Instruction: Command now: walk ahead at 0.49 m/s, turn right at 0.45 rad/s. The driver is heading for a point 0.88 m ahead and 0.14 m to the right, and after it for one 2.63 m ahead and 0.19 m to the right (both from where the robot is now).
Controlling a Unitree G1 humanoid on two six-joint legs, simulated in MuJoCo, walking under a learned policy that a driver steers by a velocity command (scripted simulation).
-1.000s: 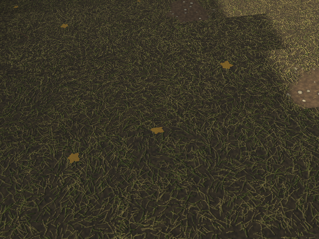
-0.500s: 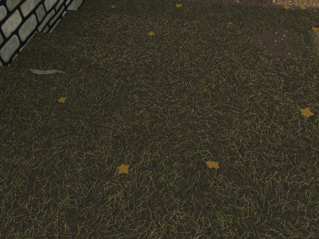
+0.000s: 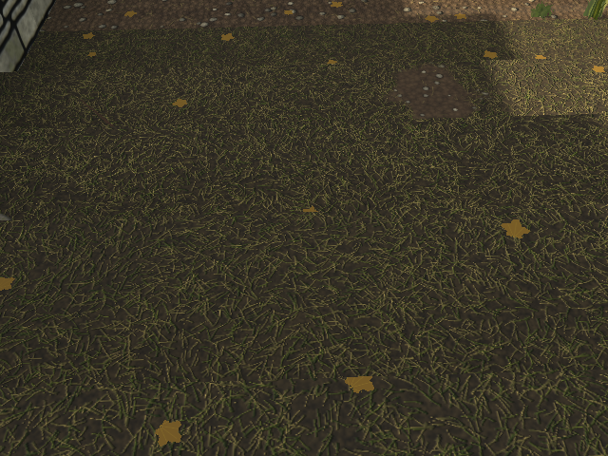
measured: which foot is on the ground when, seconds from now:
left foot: down 0.00-0.22, up 0.24-0.56, down 0.58-1.00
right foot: up 0.00-0.18, down 0.20-0.58, up 0.60-1.00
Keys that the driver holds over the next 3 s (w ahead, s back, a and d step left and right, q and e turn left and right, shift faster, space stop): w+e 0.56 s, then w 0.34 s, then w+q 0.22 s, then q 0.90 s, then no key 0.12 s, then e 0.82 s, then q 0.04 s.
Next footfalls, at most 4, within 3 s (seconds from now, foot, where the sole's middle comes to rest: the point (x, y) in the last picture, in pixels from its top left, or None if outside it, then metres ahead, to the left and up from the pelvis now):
0.20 right None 0.30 -0.12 -0.90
0.58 left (291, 437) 0.61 0.04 -0.90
1.06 right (408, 413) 0.65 -0.26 -0.90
1.56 left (323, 324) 1.03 -0.08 -1.06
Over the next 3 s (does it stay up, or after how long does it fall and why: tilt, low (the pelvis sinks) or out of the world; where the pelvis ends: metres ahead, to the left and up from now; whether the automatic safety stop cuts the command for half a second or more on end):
stays up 0.97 -0.24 -0.28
